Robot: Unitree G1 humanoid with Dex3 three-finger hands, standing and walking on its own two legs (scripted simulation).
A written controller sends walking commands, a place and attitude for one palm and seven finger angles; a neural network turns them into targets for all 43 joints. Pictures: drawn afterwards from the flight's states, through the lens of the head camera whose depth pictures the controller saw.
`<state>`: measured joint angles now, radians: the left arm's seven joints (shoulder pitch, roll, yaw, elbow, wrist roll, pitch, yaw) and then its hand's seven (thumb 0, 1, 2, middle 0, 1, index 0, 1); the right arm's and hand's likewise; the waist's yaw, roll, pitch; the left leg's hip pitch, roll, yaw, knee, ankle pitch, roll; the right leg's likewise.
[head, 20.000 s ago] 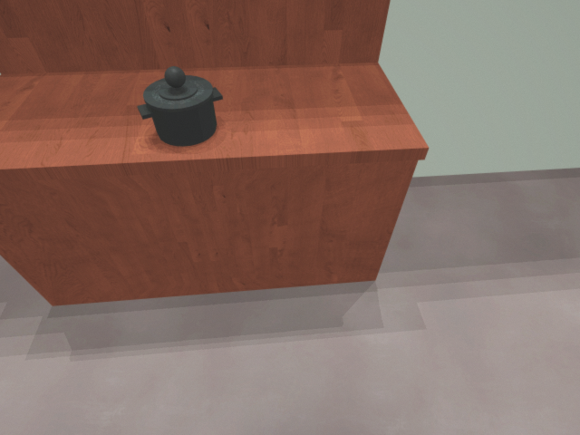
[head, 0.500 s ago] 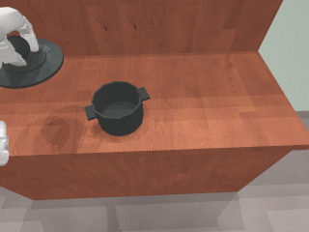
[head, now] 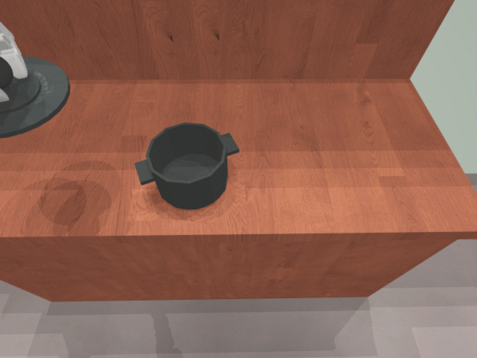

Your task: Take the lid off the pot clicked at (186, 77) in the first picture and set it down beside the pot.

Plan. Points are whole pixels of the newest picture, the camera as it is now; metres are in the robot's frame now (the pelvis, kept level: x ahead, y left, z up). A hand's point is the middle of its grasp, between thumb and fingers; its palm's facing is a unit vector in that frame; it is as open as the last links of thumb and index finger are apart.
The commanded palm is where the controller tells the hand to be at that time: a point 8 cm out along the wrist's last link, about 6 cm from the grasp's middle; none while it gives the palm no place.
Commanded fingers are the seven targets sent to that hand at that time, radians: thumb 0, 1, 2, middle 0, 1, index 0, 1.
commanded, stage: lower the lid onto the table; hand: left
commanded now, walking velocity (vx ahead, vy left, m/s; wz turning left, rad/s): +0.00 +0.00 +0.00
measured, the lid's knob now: out of the picture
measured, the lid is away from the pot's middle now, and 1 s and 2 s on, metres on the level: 0.25 0.22 0.23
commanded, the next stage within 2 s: none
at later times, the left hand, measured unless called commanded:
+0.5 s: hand (15, 91) +0.46 +0.32 +0.20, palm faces -0.34 -0.08 -0.94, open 7.1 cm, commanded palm +0.47 +0.32 +0.25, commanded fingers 0.00 0.78 0.77 -1.00 -1.09 -0.90 -1.05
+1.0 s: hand (29, 112) +0.45 +0.32 +0.17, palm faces -0.38 -0.08 -0.92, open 7.1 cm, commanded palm +0.47 +0.32 +0.22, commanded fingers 0.00 0.78 0.77 -1.00 -1.09 -0.90 -1.05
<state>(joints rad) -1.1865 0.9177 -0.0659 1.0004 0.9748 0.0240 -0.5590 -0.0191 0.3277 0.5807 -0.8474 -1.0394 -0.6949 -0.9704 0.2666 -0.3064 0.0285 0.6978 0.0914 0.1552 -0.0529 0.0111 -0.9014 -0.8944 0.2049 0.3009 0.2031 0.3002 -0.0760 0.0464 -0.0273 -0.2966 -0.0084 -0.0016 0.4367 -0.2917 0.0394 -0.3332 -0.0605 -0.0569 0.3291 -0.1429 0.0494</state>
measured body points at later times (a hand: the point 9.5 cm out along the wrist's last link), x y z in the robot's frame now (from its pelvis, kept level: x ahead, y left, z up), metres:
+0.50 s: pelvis +0.00 +0.01 +0.00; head +0.07 +0.00 +0.44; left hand +0.48 +0.32 +0.25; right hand +0.04 -0.27 -0.13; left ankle -0.05 +0.09 -0.74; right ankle +0.00 -0.16 -0.74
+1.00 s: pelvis +0.00 +0.00 +0.00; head +0.06 -0.01 +0.44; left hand +0.47 +0.32 +0.22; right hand +0.05 -0.28 -0.13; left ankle -0.05 +0.09 -0.74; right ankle +0.00 -0.16 -0.74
